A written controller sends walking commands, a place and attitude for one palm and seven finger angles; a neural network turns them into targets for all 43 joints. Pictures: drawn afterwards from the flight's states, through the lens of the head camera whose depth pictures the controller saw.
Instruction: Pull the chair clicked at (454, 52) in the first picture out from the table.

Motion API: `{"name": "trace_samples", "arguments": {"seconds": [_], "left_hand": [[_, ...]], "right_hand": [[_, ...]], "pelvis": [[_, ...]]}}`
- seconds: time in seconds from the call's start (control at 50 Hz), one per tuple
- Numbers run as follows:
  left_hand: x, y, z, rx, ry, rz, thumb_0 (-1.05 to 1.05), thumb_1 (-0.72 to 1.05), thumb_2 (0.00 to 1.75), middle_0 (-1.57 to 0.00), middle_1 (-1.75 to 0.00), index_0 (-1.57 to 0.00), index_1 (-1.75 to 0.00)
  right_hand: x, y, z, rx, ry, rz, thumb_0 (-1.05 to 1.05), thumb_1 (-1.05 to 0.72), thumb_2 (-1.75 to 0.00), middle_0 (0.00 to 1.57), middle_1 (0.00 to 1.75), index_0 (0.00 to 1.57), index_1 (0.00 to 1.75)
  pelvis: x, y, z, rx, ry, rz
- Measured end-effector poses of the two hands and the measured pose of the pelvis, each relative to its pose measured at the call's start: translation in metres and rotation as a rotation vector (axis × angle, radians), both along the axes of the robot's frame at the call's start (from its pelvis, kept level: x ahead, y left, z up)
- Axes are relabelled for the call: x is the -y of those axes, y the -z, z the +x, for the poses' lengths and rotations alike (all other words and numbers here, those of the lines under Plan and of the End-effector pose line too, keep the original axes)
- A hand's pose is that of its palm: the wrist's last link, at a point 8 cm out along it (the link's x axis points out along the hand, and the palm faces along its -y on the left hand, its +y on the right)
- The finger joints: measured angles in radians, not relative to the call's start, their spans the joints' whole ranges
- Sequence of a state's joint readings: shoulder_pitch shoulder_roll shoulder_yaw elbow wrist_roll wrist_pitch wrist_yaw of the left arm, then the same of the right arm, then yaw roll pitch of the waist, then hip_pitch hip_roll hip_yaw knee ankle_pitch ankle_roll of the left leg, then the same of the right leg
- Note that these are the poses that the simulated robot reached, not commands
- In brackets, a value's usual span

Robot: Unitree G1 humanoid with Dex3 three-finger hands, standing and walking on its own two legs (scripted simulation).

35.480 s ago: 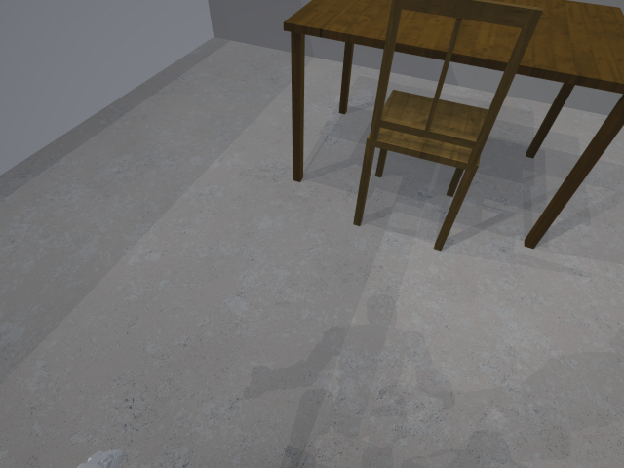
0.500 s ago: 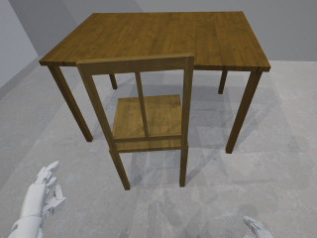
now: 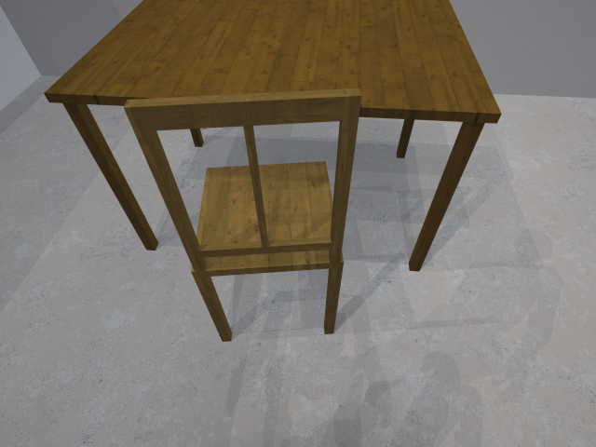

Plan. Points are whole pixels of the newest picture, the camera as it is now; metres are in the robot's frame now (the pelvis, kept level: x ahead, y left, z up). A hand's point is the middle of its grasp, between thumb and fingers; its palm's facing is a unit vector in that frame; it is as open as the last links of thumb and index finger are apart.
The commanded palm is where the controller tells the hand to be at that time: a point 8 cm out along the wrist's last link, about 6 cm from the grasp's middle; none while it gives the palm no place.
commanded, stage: let the arm hang, fingers relaxed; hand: left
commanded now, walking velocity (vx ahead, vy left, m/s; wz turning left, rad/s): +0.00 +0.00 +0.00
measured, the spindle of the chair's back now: (258, 193) +0.60 +0.12 -0.06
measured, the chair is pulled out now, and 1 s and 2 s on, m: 0.16 0.16 0.16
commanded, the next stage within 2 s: look to check the result in 0.48 s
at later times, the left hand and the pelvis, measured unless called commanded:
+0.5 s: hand out of the picture +0.02 +0.17 -0.18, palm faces +0.00 -0.98 -0.18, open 7.3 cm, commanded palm none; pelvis +0.02 +0.00 +0.00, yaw -1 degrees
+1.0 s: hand out of the picture +0.04 +0.17 -0.18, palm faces +0.00 -0.98 -0.19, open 7.3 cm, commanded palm none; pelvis +0.04 +0.00 +0.00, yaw -2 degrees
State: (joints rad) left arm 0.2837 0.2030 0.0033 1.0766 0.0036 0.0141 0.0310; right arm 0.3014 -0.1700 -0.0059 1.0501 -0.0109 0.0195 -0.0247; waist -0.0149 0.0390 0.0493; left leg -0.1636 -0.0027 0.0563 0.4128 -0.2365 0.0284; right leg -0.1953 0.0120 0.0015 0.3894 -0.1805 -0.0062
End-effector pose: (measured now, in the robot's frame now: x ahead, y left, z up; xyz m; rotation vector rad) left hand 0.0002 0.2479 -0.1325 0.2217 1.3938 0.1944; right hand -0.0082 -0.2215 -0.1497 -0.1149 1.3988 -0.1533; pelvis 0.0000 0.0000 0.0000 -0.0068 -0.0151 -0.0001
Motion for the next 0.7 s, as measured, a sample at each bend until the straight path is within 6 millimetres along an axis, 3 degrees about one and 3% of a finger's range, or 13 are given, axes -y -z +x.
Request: {"name": "trace_samples", "arguments": {"seconds": [0.1, 0.26, 0.7], "left_hand": [[0.006, 0.001, 0.003, -0.001, 0.002, -0.010, 0.00, 0.91, 0.90, -0.20, -0.30, -0.20, -0.30], [0.029, 0.010, 0.014, 0.004, 0.011, -0.068, 0.00, 0.91, 0.90, -0.20, -0.30, -0.20, -0.30], [0.035, 0.013, 0.021, -0.040, -0.001, -0.088, 0.00, 0.91, 0.90, -0.20, -0.30, -0.20, -0.30]], "right_hand": [[-0.009, 0.003, 0.003, 0.002, 0.007, 0.023, 0.01, -0.91, -0.90, 0.20, 0.30, 0.20, 0.30], [-0.009, 0.000, 0.003, -0.009, 0.028, 0.008, 0.01, -0.91, -0.90, 0.20, 0.30, 0.20, 0.30], [-0.014, -0.001, 0.011, -0.044, 0.053, 0.001, 0.00, -0.91, -0.90, 0.20, 0.30, 0.20, 0.30]], "pelvis": [[-0.001, 0.000, 0.003, 0.004, 0.009, 0.003], [-0.001, -0.001, 0.010, 0.004, 0.018, 0.004], [0.000, -0.001, 0.031, -0.003, 0.025, 0.001]]}}
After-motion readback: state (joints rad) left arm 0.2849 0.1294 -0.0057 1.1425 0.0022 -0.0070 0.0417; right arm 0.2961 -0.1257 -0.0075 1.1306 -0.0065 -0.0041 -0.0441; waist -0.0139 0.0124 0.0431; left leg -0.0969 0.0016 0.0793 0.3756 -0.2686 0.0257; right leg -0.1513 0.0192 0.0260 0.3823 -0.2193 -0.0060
